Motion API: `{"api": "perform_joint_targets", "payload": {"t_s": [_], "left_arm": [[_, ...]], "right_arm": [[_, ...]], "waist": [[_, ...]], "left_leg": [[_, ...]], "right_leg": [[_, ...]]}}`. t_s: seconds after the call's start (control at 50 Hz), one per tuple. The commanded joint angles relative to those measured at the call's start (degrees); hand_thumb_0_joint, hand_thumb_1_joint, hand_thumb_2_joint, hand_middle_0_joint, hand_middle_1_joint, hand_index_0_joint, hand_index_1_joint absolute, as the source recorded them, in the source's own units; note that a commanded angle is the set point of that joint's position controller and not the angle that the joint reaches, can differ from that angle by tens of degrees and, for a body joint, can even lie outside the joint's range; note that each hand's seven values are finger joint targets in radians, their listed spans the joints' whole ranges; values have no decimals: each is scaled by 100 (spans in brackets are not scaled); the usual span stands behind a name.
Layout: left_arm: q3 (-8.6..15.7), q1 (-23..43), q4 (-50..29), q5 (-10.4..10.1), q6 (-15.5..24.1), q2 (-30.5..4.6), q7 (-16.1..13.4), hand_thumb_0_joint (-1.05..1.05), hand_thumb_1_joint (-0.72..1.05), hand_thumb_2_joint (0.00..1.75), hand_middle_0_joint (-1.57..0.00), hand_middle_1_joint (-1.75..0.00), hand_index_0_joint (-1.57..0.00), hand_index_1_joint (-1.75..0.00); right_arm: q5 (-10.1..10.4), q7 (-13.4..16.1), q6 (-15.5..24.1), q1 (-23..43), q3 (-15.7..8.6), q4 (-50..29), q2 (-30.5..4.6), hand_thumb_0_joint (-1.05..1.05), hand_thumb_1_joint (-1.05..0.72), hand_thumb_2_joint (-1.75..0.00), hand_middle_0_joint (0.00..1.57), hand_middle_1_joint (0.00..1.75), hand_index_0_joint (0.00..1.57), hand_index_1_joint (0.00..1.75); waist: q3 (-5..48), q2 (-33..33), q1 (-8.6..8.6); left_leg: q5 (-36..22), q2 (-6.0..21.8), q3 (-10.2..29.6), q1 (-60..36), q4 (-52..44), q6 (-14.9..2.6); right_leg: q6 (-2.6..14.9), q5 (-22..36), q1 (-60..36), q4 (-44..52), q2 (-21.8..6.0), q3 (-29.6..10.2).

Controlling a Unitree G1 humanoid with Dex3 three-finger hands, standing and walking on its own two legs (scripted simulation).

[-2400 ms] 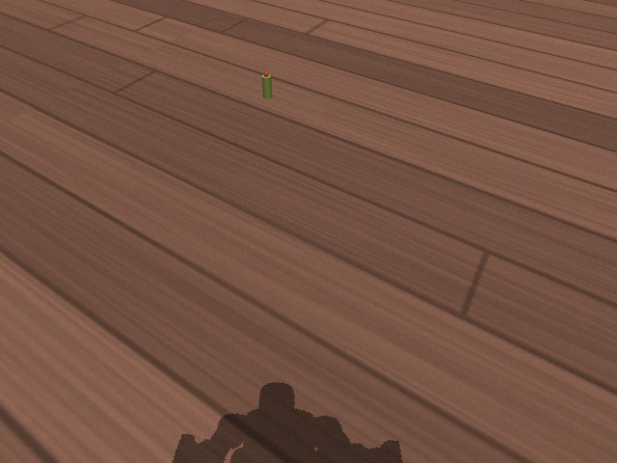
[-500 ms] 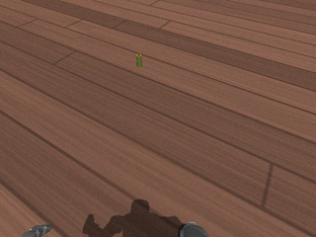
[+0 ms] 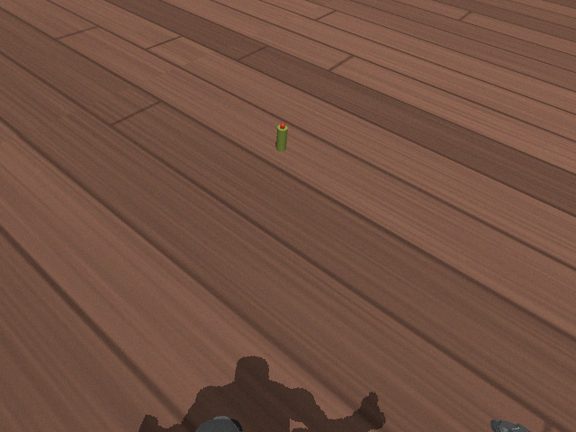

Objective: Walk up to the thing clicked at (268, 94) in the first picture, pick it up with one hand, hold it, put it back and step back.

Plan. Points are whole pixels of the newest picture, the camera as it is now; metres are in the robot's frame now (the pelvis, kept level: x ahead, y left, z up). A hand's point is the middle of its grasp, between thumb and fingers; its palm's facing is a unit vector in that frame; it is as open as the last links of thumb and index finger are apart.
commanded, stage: walk up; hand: left
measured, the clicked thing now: (281, 136) +1.61 +0.10 -0.67
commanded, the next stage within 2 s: none
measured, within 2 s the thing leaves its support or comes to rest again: neither
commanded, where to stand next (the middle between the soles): +1.31 -0.04 m, yaw +1 degrees
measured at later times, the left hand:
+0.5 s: hand (181, 260) +0.43 +0.23 -0.12, palm faces -0.08 -0.92 -0.40, open 7.4 cm
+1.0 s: hand (180, 226) +0.54 +0.27 -0.16, palm faces -0.02 -0.94 -0.35, open 7.4 cm
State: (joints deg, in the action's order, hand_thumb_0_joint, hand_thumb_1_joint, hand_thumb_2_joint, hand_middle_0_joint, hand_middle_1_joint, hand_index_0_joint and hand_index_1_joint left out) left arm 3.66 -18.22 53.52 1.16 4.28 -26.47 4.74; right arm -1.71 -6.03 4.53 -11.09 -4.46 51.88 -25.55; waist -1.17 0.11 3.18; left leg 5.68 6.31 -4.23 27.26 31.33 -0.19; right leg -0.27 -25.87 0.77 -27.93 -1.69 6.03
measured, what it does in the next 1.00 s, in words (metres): walks ahead: right foot, then left foot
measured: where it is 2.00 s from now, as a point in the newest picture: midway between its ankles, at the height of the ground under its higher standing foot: (306, 247)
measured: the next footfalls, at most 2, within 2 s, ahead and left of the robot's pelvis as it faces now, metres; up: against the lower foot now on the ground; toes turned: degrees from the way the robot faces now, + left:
right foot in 0.46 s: +0.43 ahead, -0.16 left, +0.00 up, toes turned -7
left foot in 0.90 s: +0.67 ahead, +0.10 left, +0.00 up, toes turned +7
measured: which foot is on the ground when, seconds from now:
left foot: down 0.00-0.48, up 0.50-0.88, down 0.90-1.00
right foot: down 0.00-0.02, up 0.04-0.44, down 0.46-0.94, up 0.96-1.00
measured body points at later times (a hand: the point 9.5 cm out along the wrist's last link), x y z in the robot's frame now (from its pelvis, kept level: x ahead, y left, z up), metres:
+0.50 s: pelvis +0.29 -0.04 -0.01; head +0.29 -0.06 +0.44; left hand +0.43 +0.28 -0.09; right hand +0.29 -0.37 -0.14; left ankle +0.15 +0.12 -0.70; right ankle +0.39 -0.15 -0.72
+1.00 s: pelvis +0.53 -0.01 +0.00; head +0.55 +0.01 +0.45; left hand +0.54 +0.32 -0.13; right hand +0.65 -0.33 -0.09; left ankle +0.63 +0.09 -0.72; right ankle +0.43 -0.15 -0.66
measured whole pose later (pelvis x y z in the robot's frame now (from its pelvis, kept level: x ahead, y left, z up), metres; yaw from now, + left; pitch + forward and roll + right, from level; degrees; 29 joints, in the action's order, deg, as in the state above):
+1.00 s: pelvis +0.53 -0.01 +0.00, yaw +0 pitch -3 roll -1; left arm 2.7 -19.4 54.0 0.3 2.3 -25.4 2.5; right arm -1.0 -4.0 5.2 -10.6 -3.9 50.4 -23.3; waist -4.5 -2.1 1.7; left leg 10.5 2.8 -6.0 23.2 36.2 -2.6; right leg 2.5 -26.0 14.2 -58.9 -2.1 0.3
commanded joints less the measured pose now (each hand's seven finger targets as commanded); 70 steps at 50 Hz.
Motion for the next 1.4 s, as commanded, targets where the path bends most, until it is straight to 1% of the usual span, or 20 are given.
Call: {"api": "perform_joint_targets", "payload": {"t_s": [0.0, 0.02, 0.12, 0.22, 0.34, 0.4, 0.42, 0.46, 0.56, 0.68, 0.78, 0.86, 0.88, 0.92, 1.02, 1.12, 1.28, 1.34, 1.36, 1.38], "left_arm": [[38, 55, -734, -162, 143, -460, -172, 0, 90, 90, -20, -30, -20, -30], [160, 128, -674, -184, 116, -1177, -267, 0, 90, 90, -20, -30, -20, -30], [158, -47, -263, -175, 93, -1111, -156, 0, 90, 90, -20, -30, -20, -30], [146, 596, -547, -66, -10, -924, 74, 0, 90, 90, -20, -30, -20, -30], [257, 1181, -573, -47, 11, -799, 127, 0, 90, 90, -20, -30, -20, -30], [346, 541, -361, -59, 45, -922, 65, 0, 90, 90, -20, -30, -20, -30], [462, -48, -229, -45, 100, -1153, -5, 0, 90, 90, -20, -30, -20, -30], [652, -668, -297, -82, 159, -2068, -162, 0, 90, 90, -20, -30, -20, -30], [394, 529, -541, -184, 173, -1222, -241, 0, 90, 90, -20, -30, -20, -30], [420, 511, -744, -82, 279, -1267, -217, 0, 90, 90, -20, -30, -20, -30], [429, 173, -692, -66, 216, -1273, -166, 0, 90, 90, -20, -30, -20, -30], [328, 290, -765, -41, 146, -1249, -211, 0, 90, 90, -20, -30, -20, -30], [209, 106, -749, -53, 124, -974, -241, 0, 90, 90, -20, -30, -20, -30], [175, -291, -730, -196, 70, -939, -316, 0, 90, 90, -20, -30, -20, -30], [181, -541, -225, -145, -24, -1090, -227, 0, 90, 90, -20, -30, -20, -30], [221, 0, -367, -19, -104, -962, -42, 0, 90, 90, -20, -30, -20, -30], [263, 866, -471, -21, -2, -772, 43, 0, 90, 90, -20, -30, -20, -30], [348, 228, -281, -26, 83, -907, -47, 0, 90, 90, -20, -30, -20, -30], [461, -345, -128, -16, 150, -1128, -121, 0, 90, 90, -20, -30, -20, -30], [595, -806, -150, 27, 195, -1651, -207, 0, 90, 90, -20, -30, -20, -30]], "right_arm": [[-107, 326, 215, -1796, -678, -54, -2056, 0, -90, -90, 20, 30, 20, 30], [161, 333, 215, -1499, -723, -212, -2212, 0, -90, -90, 20, 30, 20, 30], [235, 399, 270, -498, -329, -448, -1321, 0, -90, -90, 20, 30, 20, 30], [189, 371, 340, -351, -344, -596, -1459, 0, -90, -90, 20, 30, 20, 30], [178, 347, 252, -543, -354, -502, -1426, 0, -90, -90, 20, 30, 20, 30], [158, 421, 200, -400, -315, -557, -1331, 0, -90, -90, 20, 30, 20, 30], [126, 417, 188, -610, -200, -536, -1062, 0, -90, -90, 20, 30, 20, 30], [223, 435, 160, -977, -83, -619, -856, 0, -90, -90, 20, 30, 20, 30], [221, 353, 38, -922, -169, -111, -1118, 0, -90, -90, 20, 30, 20, 30], [49, 161, -44, -319, -214, -282, -975, 0, -90, -90, 20, 30, 20, 30], [62, 92, 55, 328, -182, -465, -758, 0, -90, -90, 20, 30, 20, 30], [45, 167, 83, -440, -343, -214, -1066, 0, -90, -90, 20, 30, 20, 30], [-38, 244, 112, -1270, -454, 8, -1352, 0, -90, -90, 20, 30, 20, 30], [75, 360, 148, -1524, -627, -258, -2046, 0, -90, -90, 20, 30, 20, 30], [244, 406, 173, -361, -300, -486, -1282, 0, -90, -90, 20, 30, 20, 30], [164, 378, 244, -409, -346, -591, -1413, 0, -90, -90, 20, 30, 20, 30], [158, 359, 172, -471, -348, -590, -1410, 0, -90, -90, 20, 30, 20, 30], [144, 414, 124, -481, -272, -638, -1264, 0, -90, -90, 20, 30, 20, 30], [126, 416, 117, -771, -154, -600, -955, 0, -90, -90, 20, 30, 20, 30], [146, 408, 125, -936, -1, -728, -535, 0, -90, -90, 20, 30, 20, 30]], "waist": [[1048, 2347, -1047], [1201, 1257, -1026], [252, 700, -346], [-154, 677, -390], [-38, 574, -469], [147, 144, -1], [539, -461, 266], [821, -1827, 415], [-113, -943, -241], [-305, -728, -180], [-129, -615, 38], [173, -8, -502], [629, 709, -871], [1086, 1345, -940], [-110, 744, -270], [-296, 761, -401], [-281, 605, -473], [121, 147, -56], [563, -577, 175], [815, -1850, 303]], "left_leg": [[2460, 1666, 3491, -4245, -1280, -876], [2932, 2107, 4598, -3976, -1953, -1418], [208, 1211, 1332, -2198, -1662, -1100], [740, 1137, 726, -1991, -2041, -1317], [211, 790, 197, -1798, -1592, -932], [-112, 660, 15, -1411, -306, -716], [-290, 258, -277, -1012, 1147, -541], [2357, -791, 26, 1148, 3698, -135], [1032, 71, 749, 437, 3080, -192], [479, 196, 464, 674, 1562, 144], [-173, -56, 56, -158, 123, 3], [296, -317, -53, -2020, -85, -267], [941, -207, 265, -3075, -247, -495], [2600, 1967, 4361, -3910, -1757, -1483], [1553, 1043, 1415, -1648, -1929, -935], [1925, 1079, 1073, -1603, -2259, -1264], [1034, 858, 530, -1586, -1677, -1031], [217, 671, 304, -1370, -326, -796], [11, 268, -25, -1044, 1132, -628], [1334, -352, -338, 20, 2728, -355]], "right_leg": [[323, -464, 3929, -3925, 421, -294], [430, -343, 4111, -4326, 272, -1074], [136, 751, 3321, -3490, -559, -1073], [-24, 1253, 3392, -1917, -761, -679], [166, 2308, 2134, -693, -325, -126], [295, 1873, 897, -509, -183, -91], [450, 1220, -87, -230, -146, -278], [1211, -373, -1262, 1495, -2408, -4440], [941, 651, 932, 1547, -1341, -1734], [1285, 347, 1041, 1900, -1395, -1054], [1071, 1636, 701, 1295, -1199, -572], [902, 2264, 1390, -71, -1131, -410], [717, 2400, 1898, -1575, -736, -92], [341, -438, 3803, -3973, 349, -553], [169, 818, 3112, -3398, -528, -989], [-71, 1255, 3314, -2303, -703, -678], [105, 2005, 2301, -650, -418, -231], [235, 1625, 957, -280, -167, -177], [343, 1094, -34, 81, -283, -494], [683, 156, -703, 664, -1525, -2345]]}}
